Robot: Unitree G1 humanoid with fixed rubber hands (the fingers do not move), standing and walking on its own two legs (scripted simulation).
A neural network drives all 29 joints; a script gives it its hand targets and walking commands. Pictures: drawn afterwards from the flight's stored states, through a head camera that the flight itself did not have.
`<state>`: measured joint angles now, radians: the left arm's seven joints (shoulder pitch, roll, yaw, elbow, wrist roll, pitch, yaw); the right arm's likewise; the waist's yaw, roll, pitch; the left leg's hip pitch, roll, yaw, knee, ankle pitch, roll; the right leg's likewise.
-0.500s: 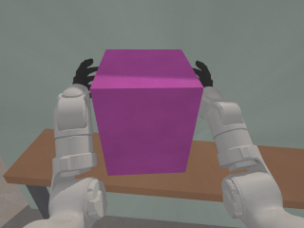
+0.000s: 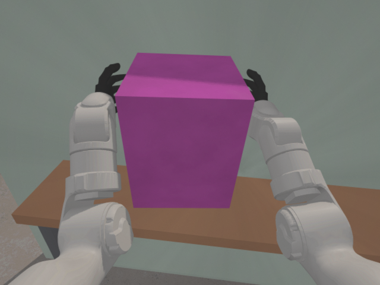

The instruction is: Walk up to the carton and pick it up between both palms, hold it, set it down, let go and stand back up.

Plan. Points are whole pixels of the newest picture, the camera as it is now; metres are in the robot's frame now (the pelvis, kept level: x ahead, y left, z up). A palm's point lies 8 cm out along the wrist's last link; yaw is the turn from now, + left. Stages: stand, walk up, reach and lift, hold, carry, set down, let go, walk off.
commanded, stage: hold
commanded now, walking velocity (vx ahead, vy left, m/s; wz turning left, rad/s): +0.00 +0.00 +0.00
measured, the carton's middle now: (183, 130) +0.37 +0.00 +0.24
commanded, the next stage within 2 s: set down in 1.28 s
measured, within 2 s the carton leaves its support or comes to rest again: neither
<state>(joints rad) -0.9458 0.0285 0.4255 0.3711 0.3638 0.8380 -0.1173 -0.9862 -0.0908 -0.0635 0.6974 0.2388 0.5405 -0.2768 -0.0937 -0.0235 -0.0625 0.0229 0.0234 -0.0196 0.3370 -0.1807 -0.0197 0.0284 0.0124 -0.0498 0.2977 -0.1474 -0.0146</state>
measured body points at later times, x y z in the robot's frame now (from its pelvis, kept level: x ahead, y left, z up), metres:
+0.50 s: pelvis +0.01 +0.01 +0.00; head -0.08 +0.02 +0.44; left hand +0.40 +0.14 +0.31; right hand +0.39 -0.15 +0.29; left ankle +0.02 +0.13 -0.75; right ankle +0.03 -0.11 -0.75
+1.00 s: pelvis +0.00 +0.01 +0.00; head -0.10 +0.02 +0.44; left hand +0.38 +0.15 +0.31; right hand +0.37 -0.14 +0.30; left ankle +0.02 +0.13 -0.75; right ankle +0.02 -0.11 -0.75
